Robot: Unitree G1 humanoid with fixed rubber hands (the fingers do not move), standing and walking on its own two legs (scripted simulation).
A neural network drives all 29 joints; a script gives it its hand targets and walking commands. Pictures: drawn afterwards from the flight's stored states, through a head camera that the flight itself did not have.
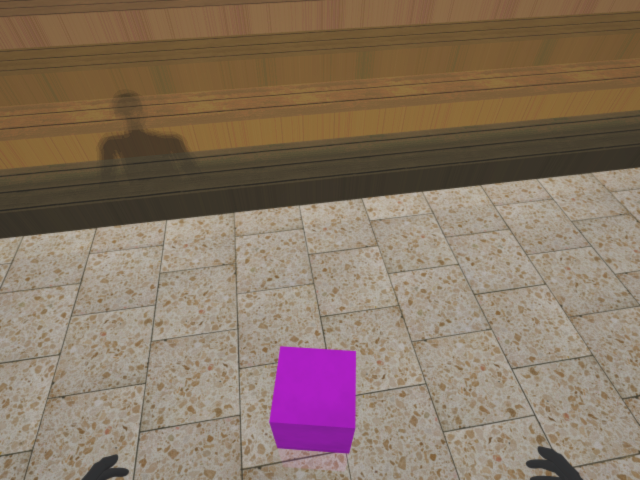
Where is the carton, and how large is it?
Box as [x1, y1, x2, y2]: [269, 346, 355, 453]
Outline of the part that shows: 280,346 269,421 277,447 348,453 354,431 355,351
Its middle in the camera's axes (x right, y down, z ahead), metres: -0.02 +0.45 +1.10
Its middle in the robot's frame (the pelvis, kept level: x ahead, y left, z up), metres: +0.44 +0.02 -0.65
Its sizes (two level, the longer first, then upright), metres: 0.210 0.200 0.250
